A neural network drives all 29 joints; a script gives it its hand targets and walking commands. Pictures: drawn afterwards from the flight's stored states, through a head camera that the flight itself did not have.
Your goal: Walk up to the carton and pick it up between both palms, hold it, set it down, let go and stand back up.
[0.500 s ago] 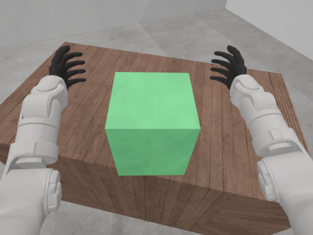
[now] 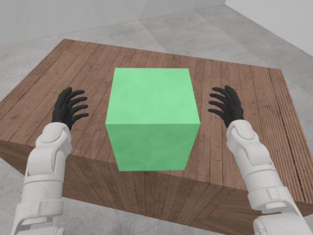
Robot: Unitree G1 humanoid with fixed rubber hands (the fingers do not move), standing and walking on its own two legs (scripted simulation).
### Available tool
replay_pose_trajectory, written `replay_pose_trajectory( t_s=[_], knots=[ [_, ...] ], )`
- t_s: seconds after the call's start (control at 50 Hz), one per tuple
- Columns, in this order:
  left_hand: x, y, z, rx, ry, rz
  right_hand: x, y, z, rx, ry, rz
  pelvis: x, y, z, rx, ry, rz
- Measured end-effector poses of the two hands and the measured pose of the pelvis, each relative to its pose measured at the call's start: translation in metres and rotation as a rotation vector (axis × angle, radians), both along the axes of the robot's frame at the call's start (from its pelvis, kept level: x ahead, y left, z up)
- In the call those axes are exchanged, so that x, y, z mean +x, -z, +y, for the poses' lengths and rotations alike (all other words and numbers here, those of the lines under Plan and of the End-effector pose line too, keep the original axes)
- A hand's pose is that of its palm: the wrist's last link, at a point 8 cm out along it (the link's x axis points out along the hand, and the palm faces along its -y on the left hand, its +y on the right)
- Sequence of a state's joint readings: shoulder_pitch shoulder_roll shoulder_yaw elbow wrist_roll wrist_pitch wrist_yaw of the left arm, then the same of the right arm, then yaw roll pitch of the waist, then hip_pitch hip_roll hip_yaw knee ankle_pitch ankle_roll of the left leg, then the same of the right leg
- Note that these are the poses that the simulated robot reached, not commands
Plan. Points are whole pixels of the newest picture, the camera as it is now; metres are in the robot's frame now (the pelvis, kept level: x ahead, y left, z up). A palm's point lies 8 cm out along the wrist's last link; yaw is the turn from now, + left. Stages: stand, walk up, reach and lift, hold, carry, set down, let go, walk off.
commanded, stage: set down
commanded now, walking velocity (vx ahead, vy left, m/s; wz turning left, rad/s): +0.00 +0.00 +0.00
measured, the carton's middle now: (151, 122) +0.42 +0.04 +0.01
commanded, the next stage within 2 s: none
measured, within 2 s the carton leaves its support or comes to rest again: neither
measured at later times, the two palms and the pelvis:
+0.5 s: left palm (65, 158) +0.27 +0.24 +0.05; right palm (234, 155) +0.30 -0.17 +0.05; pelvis +0.01 +0.00 +0.00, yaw +0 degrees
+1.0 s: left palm (67, 193) +0.21 +0.24 -0.01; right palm (238, 194) +0.22 -0.18 -0.01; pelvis +0.03 +0.01 +0.00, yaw -1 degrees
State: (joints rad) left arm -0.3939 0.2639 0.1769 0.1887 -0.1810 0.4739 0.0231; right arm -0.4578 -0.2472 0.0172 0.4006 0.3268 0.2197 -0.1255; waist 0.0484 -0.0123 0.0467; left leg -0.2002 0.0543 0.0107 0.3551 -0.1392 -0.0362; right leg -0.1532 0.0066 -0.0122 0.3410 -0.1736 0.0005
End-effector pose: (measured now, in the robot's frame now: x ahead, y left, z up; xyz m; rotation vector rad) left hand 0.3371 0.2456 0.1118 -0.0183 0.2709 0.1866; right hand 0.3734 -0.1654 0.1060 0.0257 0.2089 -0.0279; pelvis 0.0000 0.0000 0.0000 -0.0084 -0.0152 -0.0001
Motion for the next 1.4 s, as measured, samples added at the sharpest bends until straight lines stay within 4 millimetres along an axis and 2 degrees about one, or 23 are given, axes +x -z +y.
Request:
replay_pose_trajectory(
  t_s=[0.22,0.42,0.64,1.0,1.1,1.26,1.4],
  knots=[
    [-0.028,0.033,-0.003,0.006,0.003,0.032,-0.034,0.022,-0.006,-0.027,0.017,0.012,0.002,-0.001,0.0,0.003,0.005,-0.029],
    [-0.051,0.053,-0.004,0.002,-0.003,-0.008,-0.061,0.042,-0.005,-0.033,0.003,0.007,0.006,-0.001,0.0,0.003,0.007,-0.032],
    [-0.091,0.081,-0.005,0.018,-0.02,0.039,-0.105,0.075,-0.012,-0.019,0.034,0.052,0.017,-0.001,0.005,0.009,0.001,-0.043],
    [-0.127,0.125,-0.009,0.048,-0.001,0.045,-0.153,0.115,-0.019,-0.04,0.035,0.098,0.033,0.0,0.01,0.001,0.021,-0.067],
    [-0.13,0.136,-0.011,0.05,0.004,0.098,-0.158,0.126,-0.022,-0.058,0.036,0.137,0.034,0.001,0.01,0.003,0.025,-0.074],
    [-0.124,0.138,-0.011,0.064,0.021,0.151,-0.157,0.131,-0.024,-0.074,0.036,0.173,0.037,0.0,0.009,0.005,0.029,-0.078],
    [-0.13,0.146,-0.011,0.069,0.029,0.227,-0.162,0.138,-0.029,-0.101,0.039,0.226,0.04,-0.001,0.008,0.005,0.027,-0.081]
  ],
)
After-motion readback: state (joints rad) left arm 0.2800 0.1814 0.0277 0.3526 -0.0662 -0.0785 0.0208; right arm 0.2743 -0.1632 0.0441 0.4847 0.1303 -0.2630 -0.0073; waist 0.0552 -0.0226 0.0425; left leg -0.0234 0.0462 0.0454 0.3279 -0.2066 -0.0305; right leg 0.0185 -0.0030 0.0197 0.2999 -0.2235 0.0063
